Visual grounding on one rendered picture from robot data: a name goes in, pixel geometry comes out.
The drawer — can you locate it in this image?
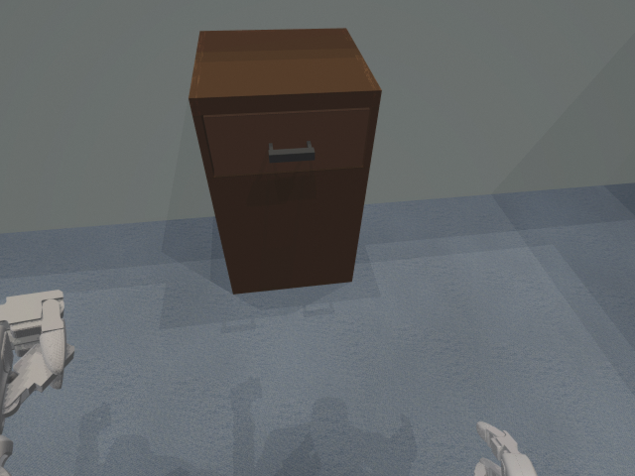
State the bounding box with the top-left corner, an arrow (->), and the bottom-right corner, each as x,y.
203,107 -> 370,176

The cabinet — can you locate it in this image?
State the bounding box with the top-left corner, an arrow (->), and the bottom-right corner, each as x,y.
189,28 -> 382,295

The robot right hand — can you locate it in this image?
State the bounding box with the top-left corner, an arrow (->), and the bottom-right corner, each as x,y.
473,421 -> 538,476

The robot left hand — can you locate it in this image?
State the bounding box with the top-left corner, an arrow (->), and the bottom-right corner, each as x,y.
0,290 -> 74,435

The handle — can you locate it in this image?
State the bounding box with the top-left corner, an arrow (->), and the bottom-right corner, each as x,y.
268,141 -> 315,163

